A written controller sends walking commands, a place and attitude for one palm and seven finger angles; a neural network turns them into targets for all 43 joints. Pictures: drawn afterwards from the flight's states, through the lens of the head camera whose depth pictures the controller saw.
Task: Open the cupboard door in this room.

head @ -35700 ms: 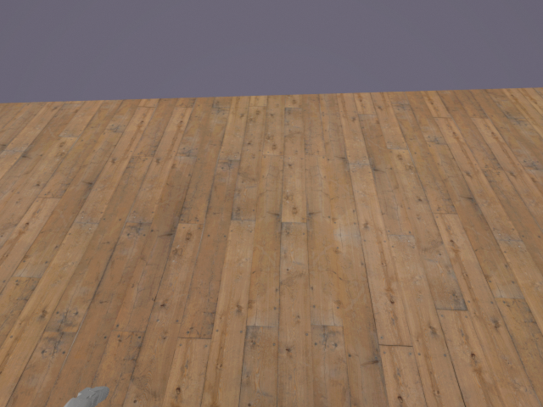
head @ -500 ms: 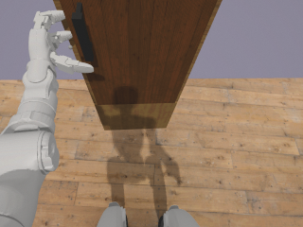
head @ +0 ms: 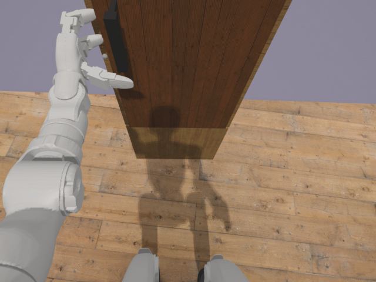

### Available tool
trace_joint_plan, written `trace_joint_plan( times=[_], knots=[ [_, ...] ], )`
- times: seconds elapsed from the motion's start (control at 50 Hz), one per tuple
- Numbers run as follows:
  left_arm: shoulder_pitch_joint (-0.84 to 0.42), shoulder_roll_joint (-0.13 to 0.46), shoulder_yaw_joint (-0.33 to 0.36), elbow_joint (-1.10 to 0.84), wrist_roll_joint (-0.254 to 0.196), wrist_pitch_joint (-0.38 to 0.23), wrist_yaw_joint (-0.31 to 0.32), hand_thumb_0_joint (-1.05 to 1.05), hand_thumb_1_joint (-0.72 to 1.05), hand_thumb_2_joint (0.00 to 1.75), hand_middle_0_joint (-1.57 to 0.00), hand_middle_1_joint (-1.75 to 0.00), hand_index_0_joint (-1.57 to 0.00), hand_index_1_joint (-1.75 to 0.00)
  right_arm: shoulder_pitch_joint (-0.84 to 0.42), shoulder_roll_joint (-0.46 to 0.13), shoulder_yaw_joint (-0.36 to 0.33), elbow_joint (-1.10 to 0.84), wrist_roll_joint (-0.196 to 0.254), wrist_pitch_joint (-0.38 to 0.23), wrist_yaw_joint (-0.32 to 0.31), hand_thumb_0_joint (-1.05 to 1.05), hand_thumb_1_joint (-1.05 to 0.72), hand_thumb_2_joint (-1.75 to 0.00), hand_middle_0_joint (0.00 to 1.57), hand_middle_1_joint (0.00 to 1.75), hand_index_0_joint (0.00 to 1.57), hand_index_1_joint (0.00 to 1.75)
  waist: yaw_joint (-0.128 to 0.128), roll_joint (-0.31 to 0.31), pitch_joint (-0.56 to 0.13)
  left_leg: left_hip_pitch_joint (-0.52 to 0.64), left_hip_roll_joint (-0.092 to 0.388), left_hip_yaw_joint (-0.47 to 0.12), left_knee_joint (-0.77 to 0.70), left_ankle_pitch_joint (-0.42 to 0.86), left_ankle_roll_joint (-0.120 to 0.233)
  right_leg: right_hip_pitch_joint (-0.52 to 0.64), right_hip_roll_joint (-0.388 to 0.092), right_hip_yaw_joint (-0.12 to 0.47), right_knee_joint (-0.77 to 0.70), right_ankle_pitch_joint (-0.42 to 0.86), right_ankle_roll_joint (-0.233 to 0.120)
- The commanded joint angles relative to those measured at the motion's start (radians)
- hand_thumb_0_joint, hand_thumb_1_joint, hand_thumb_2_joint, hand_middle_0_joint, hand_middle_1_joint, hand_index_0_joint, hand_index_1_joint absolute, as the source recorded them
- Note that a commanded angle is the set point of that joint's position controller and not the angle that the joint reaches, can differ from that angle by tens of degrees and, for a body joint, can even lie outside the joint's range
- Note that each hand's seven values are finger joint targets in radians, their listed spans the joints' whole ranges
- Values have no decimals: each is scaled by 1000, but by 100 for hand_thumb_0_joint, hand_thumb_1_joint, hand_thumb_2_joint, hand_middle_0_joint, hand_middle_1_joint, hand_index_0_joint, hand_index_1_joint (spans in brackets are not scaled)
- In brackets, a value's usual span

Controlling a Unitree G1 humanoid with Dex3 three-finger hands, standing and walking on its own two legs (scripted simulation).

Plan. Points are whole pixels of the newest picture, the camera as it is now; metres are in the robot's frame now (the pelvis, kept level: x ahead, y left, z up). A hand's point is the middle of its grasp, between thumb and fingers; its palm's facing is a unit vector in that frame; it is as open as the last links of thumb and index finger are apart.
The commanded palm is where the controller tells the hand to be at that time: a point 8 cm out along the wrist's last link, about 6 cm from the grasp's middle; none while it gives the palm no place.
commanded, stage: slide the fingers in behind the handle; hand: left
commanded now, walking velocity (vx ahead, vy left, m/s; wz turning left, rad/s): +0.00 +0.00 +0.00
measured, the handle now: (118, 38) +0.59 +0.13 +0.10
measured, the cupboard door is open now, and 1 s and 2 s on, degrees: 1 1 1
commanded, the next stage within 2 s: move the hooked fingers beside the handle in 0.26 s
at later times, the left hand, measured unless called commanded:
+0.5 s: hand (101, 54) +0.54 +0.15 +0.10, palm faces +0.06 -1.00 -0.03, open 15.1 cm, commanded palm +0.54 +0.13 +0.10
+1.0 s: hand (100, 54) +0.54 +0.16 +0.10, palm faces +0.04 -1.00 -0.04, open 15.0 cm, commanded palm +0.52 +0.15 +0.10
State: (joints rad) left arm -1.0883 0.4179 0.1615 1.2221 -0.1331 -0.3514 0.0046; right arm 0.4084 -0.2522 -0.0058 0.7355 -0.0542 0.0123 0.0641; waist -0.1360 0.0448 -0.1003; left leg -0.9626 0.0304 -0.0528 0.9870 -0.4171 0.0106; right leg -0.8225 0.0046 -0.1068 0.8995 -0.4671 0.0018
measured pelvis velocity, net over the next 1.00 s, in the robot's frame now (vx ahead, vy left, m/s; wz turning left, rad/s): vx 0.00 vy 0.01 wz -0.02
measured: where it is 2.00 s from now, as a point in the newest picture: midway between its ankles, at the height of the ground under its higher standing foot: outside the picture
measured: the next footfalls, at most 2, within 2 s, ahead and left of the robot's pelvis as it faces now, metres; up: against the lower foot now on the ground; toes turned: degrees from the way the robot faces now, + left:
none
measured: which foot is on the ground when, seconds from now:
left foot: down 0.00-1.00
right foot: down 0.00-1.00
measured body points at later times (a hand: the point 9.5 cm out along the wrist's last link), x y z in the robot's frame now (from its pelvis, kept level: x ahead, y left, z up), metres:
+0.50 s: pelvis -0.01 +0.01 -0.01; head +0.14 +0.03 +0.42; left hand +0.54 +0.21 +0.10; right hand -0.03 -0.25 -0.12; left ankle +0.02 +0.11 -0.68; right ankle -0.03 -0.13 -0.68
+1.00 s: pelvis +0.00 +0.01 +0.00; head +0.13 +0.03 +0.42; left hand +0.54 +0.21 +0.11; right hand -0.04 -0.24 -0.11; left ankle +0.02 +0.11 -0.68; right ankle -0.03 -0.13 -0.68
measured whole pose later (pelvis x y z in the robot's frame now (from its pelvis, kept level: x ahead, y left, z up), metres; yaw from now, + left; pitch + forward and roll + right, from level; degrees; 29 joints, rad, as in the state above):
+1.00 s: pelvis +0.00 +0.01 +0.00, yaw -1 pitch +23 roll -5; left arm -1.10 0.46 0.22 1.23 -0.09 -0.33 -0.04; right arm 0.43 -0.25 0.02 0.71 -0.05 0.02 0.06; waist -0.16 0.05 -0.10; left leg -0.99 0.03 -0.04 1.01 -0.42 0.03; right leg -0.85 0.01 -0.08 0.91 -0.46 0.01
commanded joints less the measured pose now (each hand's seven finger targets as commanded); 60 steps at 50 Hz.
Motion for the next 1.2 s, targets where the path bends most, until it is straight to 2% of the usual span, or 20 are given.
trace_joint_plan(
  times=[0.0, 0.1, 0.14, 0.24, 0.32, 0.42, 0.54, 0.58, 0.64, 0.68, 0.72, 0.78, 0.86, 0.92, 0.94, 1.04, 1.08, 1.1, 1.16, 1.18],
  knots=[
    [-629, -178, -143, -285, 57, -96, -116, 0, -50, 30, -30, -120, -30, -120, 202, -176, -60, -19, 1, -6, -12, 0, -90, -90, 20, 30, 20, 30, -163, 184, -533, 716, 5, -75, -49, 544, 0, -112, 74, 28, -72, 377, -29],
    [-650, -171, -136, -231, 65, -82, -108, 0, -50, 30, -30, -120, -30, -120, 200, -179, -56, -16, 3, -10, -17, 0, -90, -90, 20, 30, 20, 30, -180, 154, -489, 662, -1, -67, -48, 455, 5, -121, 71, 28, -77, 348, -30],
    [-667, -127, -109, -226, 66, -79, -108, 0, -50, 30, -30, -120, -30, -120, 202, -184, -54, -17, 2, -11, -20, 0, -90, -90, 20, 30, 20, 30, -179, 151, -489, 631, -6, -58, -46, 429, 8, -108, 68, 34, -78, 347, -30],
    [-661, -155, -124, -216, 65, -72, -121, 0, -50, 30, -30, -120, -30, -120, 202, -178, -54, -19, 2, -12, -19, 0, -90, -90, 20, 30, 20, 30, -179, 184, -501, 660, -1, -66, -36, 480, 4, -136, 70, 31, -67, 353, -31],
    [-648, -111, -91, -199, 59, -65, -129, 0, -50, 30, -30, -120, -30, -120, 207, -186, -51, -21, 3, -10, -21, 0, -90, -90, 20, 30, 20, 30, -173, 161, -506, 637, -1, -67, -34, 462, 4, -126, 69, 28, -63, 346, -32],
    [-655, -132, -109, -195, 69, -58, -122, 0, -50, 30, -30, -120, -30, -120, 209, -184, -52, -26, 2, -7, -21, 0, -90, -90, 20, 30, 20, 30, -181, 186, -494, 654, 5, -78, -37, 445, 0, -165, 69, 23, -61, 315, -32],
    [-651, -80, -77, -177, 77, -47, -119, 0, -50, 30, -30, -120, -30, -120, 219, -192, -47, -29, 0, -4, -23, 0, -90, -90, 20, 30, 20, 30, -174, 176, -489, 626, 3, -81, -42, 409, -1, -162, 68, 19, -58, 294, -34],
    [-657, -65, -68, -157, 76, -40, -121, 0, -50, 30, -30, -120, -30, -120, 225, -196, -46, -29, 1, -3, -28, 0, -90, -90, 20, 30, 20, 30, -188, 157, -464, 606, 4, -80, -45, 388, 4, -164, 66, 20, -61, 286, -33],
    [-659, -61, -68, -222, 78, -51, -125, 0, -50, 30, -30, -120, -30, -120, 226, -190, -49, -39, -1, -2, -23, 0, -90, -90, 20, 30, 20, 30, -165, 223, -536, 679, 9, -88, -38, 481, -6, -166, 69, 19, -52, 312, -35],
    [-642, -86, -83, -221, 71, -49, -129, 0, -50, 30, -30, -120, -30, -120, 230, -187, -48, -42, 0, 0, -21, 0, -90, -90, 20, 30, 20, 30, -166, 216, -530, 694, 15, -98, -39, 506, -9, -173, 71, 14, -51, 314, -34],
    [-642, -47, -54, -208, 70, -44, -125, 0, -50, 30, -30, -120, -30, -120, 230, -194, -48, -39, 1, 4, -23, 0, -90, -90, 20, 30, 20, 30, -166, 188, -510, 659, 11, -91, -44, 466, -8, -158, 73, 13, -57, 309, -32],
    [-644, -48, -60, -243, 73, -53, -126, 0, -50, 30, -30, -120, -30, -120, 227, -191, -47, -49, 1, 4, -23, 0, -90, -90, 20, 30, 20, 30, -158, 224, -526, 687, 14, -97, -50, 478, -11, -163, 71, 14, -54, 302, -35],
    [-604, -21, -35, -237, 66, -54, -123, 0, -50, 30, -30, -120, -30, -120, 228, -195, -48, -50, 4, 7, -22, 0, -90, -90, 20, 30, 20, 30, -153, 171, -515, 666, 11, -84, -56, 471, -7, -124, 75, 16, -71, 319, -32],
    [-587, 16, -8, -253, 66, -65, -129, 0, -50, 30, -30, -120, -30, -120, 226, -192, -45, -53, 7, 10, -23, 0, -90, -90, 20, 30, 20, 30, -133, 198, -537, 679, 10, -79, -58, 504, -10, -104, 76, 18, -69, 334, -33],
    [-577, -11, -30, -245, 66, -64, -132, 0, -50, 30, -30, -120, -30, -120, 220, -190, -44, -58, 9, 10, -23, 0, -90, -90, 20, 30, 20, 30, -143, 188, -515, 675, 12, -78, -60, 492, -8, -113, 77, 18, -74, 329, -32],
    [-556, 29, 5, -237, 62, -71, -140, 0, -50, 30, -30, -120, -30, -120, 216, -191, -42, -61, 12, 13, -27, 0, -90, -90, 20, 30, 20, 30, -135, 165, -499, 644, 6, -61, -64, 471, -2, -80, 78, 25, -84, 341, -29],
    [-554, 85, 44, -244, 57, -79, -145, 0, -50, 30, -30, -120, -30, -120, 223, -195, -40, -61, 13, 14, -33, 0, -90, -90, 20, 30, 20, 30, -126, 163, -502, 636, 5, -57, -68, 484, 1, -51, 76, 29, -83, 357, -31],
    [-547, 82, 44, -262, 58, -84, -148, 0, -50, 30, -30, -120, -30, -120, 218, -193, -41, -65, 13, 15, -32, 0, -90, -90, 20, 30, 20, 30, -123, 172, -529, 653, 5, -56, -65, 503, 1, -50, 77, 29, -80, 371, -29],
    [-494, 122, 79, -216, 57, -73, -162, 0, -50, 30, -30, -120, -30, -120, 216, -193, -38, -69, 19, 20, -36, 0, -90, -90, 20, 30, 20, 30, -117, 120, -490, 593, 1, -38, -66, 480, 8, -7, 78, 35, -87, 396, -25],
    [-499, 143, 91, -220, 53, -76, -165, 0, -50, 30, -30, -120, -30, -120, 216, -195, -36, -71, 19, 22, -39, 0, -90, -90, 20, 30, 20, 30, -116, 136, -482, 588, -1, -36, -66, 480, 10, -6, 77, 39, -87, 398, -26]
  ],
)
